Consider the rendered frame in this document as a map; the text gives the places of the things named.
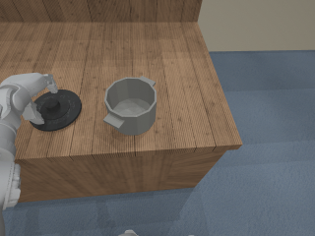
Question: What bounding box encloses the robot left forearm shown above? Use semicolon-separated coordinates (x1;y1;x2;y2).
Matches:
0;83;31;162

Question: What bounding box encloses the pot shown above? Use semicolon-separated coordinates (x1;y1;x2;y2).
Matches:
103;76;157;136

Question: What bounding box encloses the robot left upper arm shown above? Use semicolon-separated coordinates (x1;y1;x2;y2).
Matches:
0;160;22;236

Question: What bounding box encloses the lid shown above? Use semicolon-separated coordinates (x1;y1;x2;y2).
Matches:
30;89;82;132

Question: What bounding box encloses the knob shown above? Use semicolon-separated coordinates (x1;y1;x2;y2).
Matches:
44;97;60;112

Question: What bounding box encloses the table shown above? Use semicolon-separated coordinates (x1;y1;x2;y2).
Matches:
0;0;243;203

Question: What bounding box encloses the left robot shin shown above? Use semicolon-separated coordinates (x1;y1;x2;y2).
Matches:
124;229;137;235

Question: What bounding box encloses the left robot hand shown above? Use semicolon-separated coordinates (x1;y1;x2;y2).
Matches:
0;73;58;125

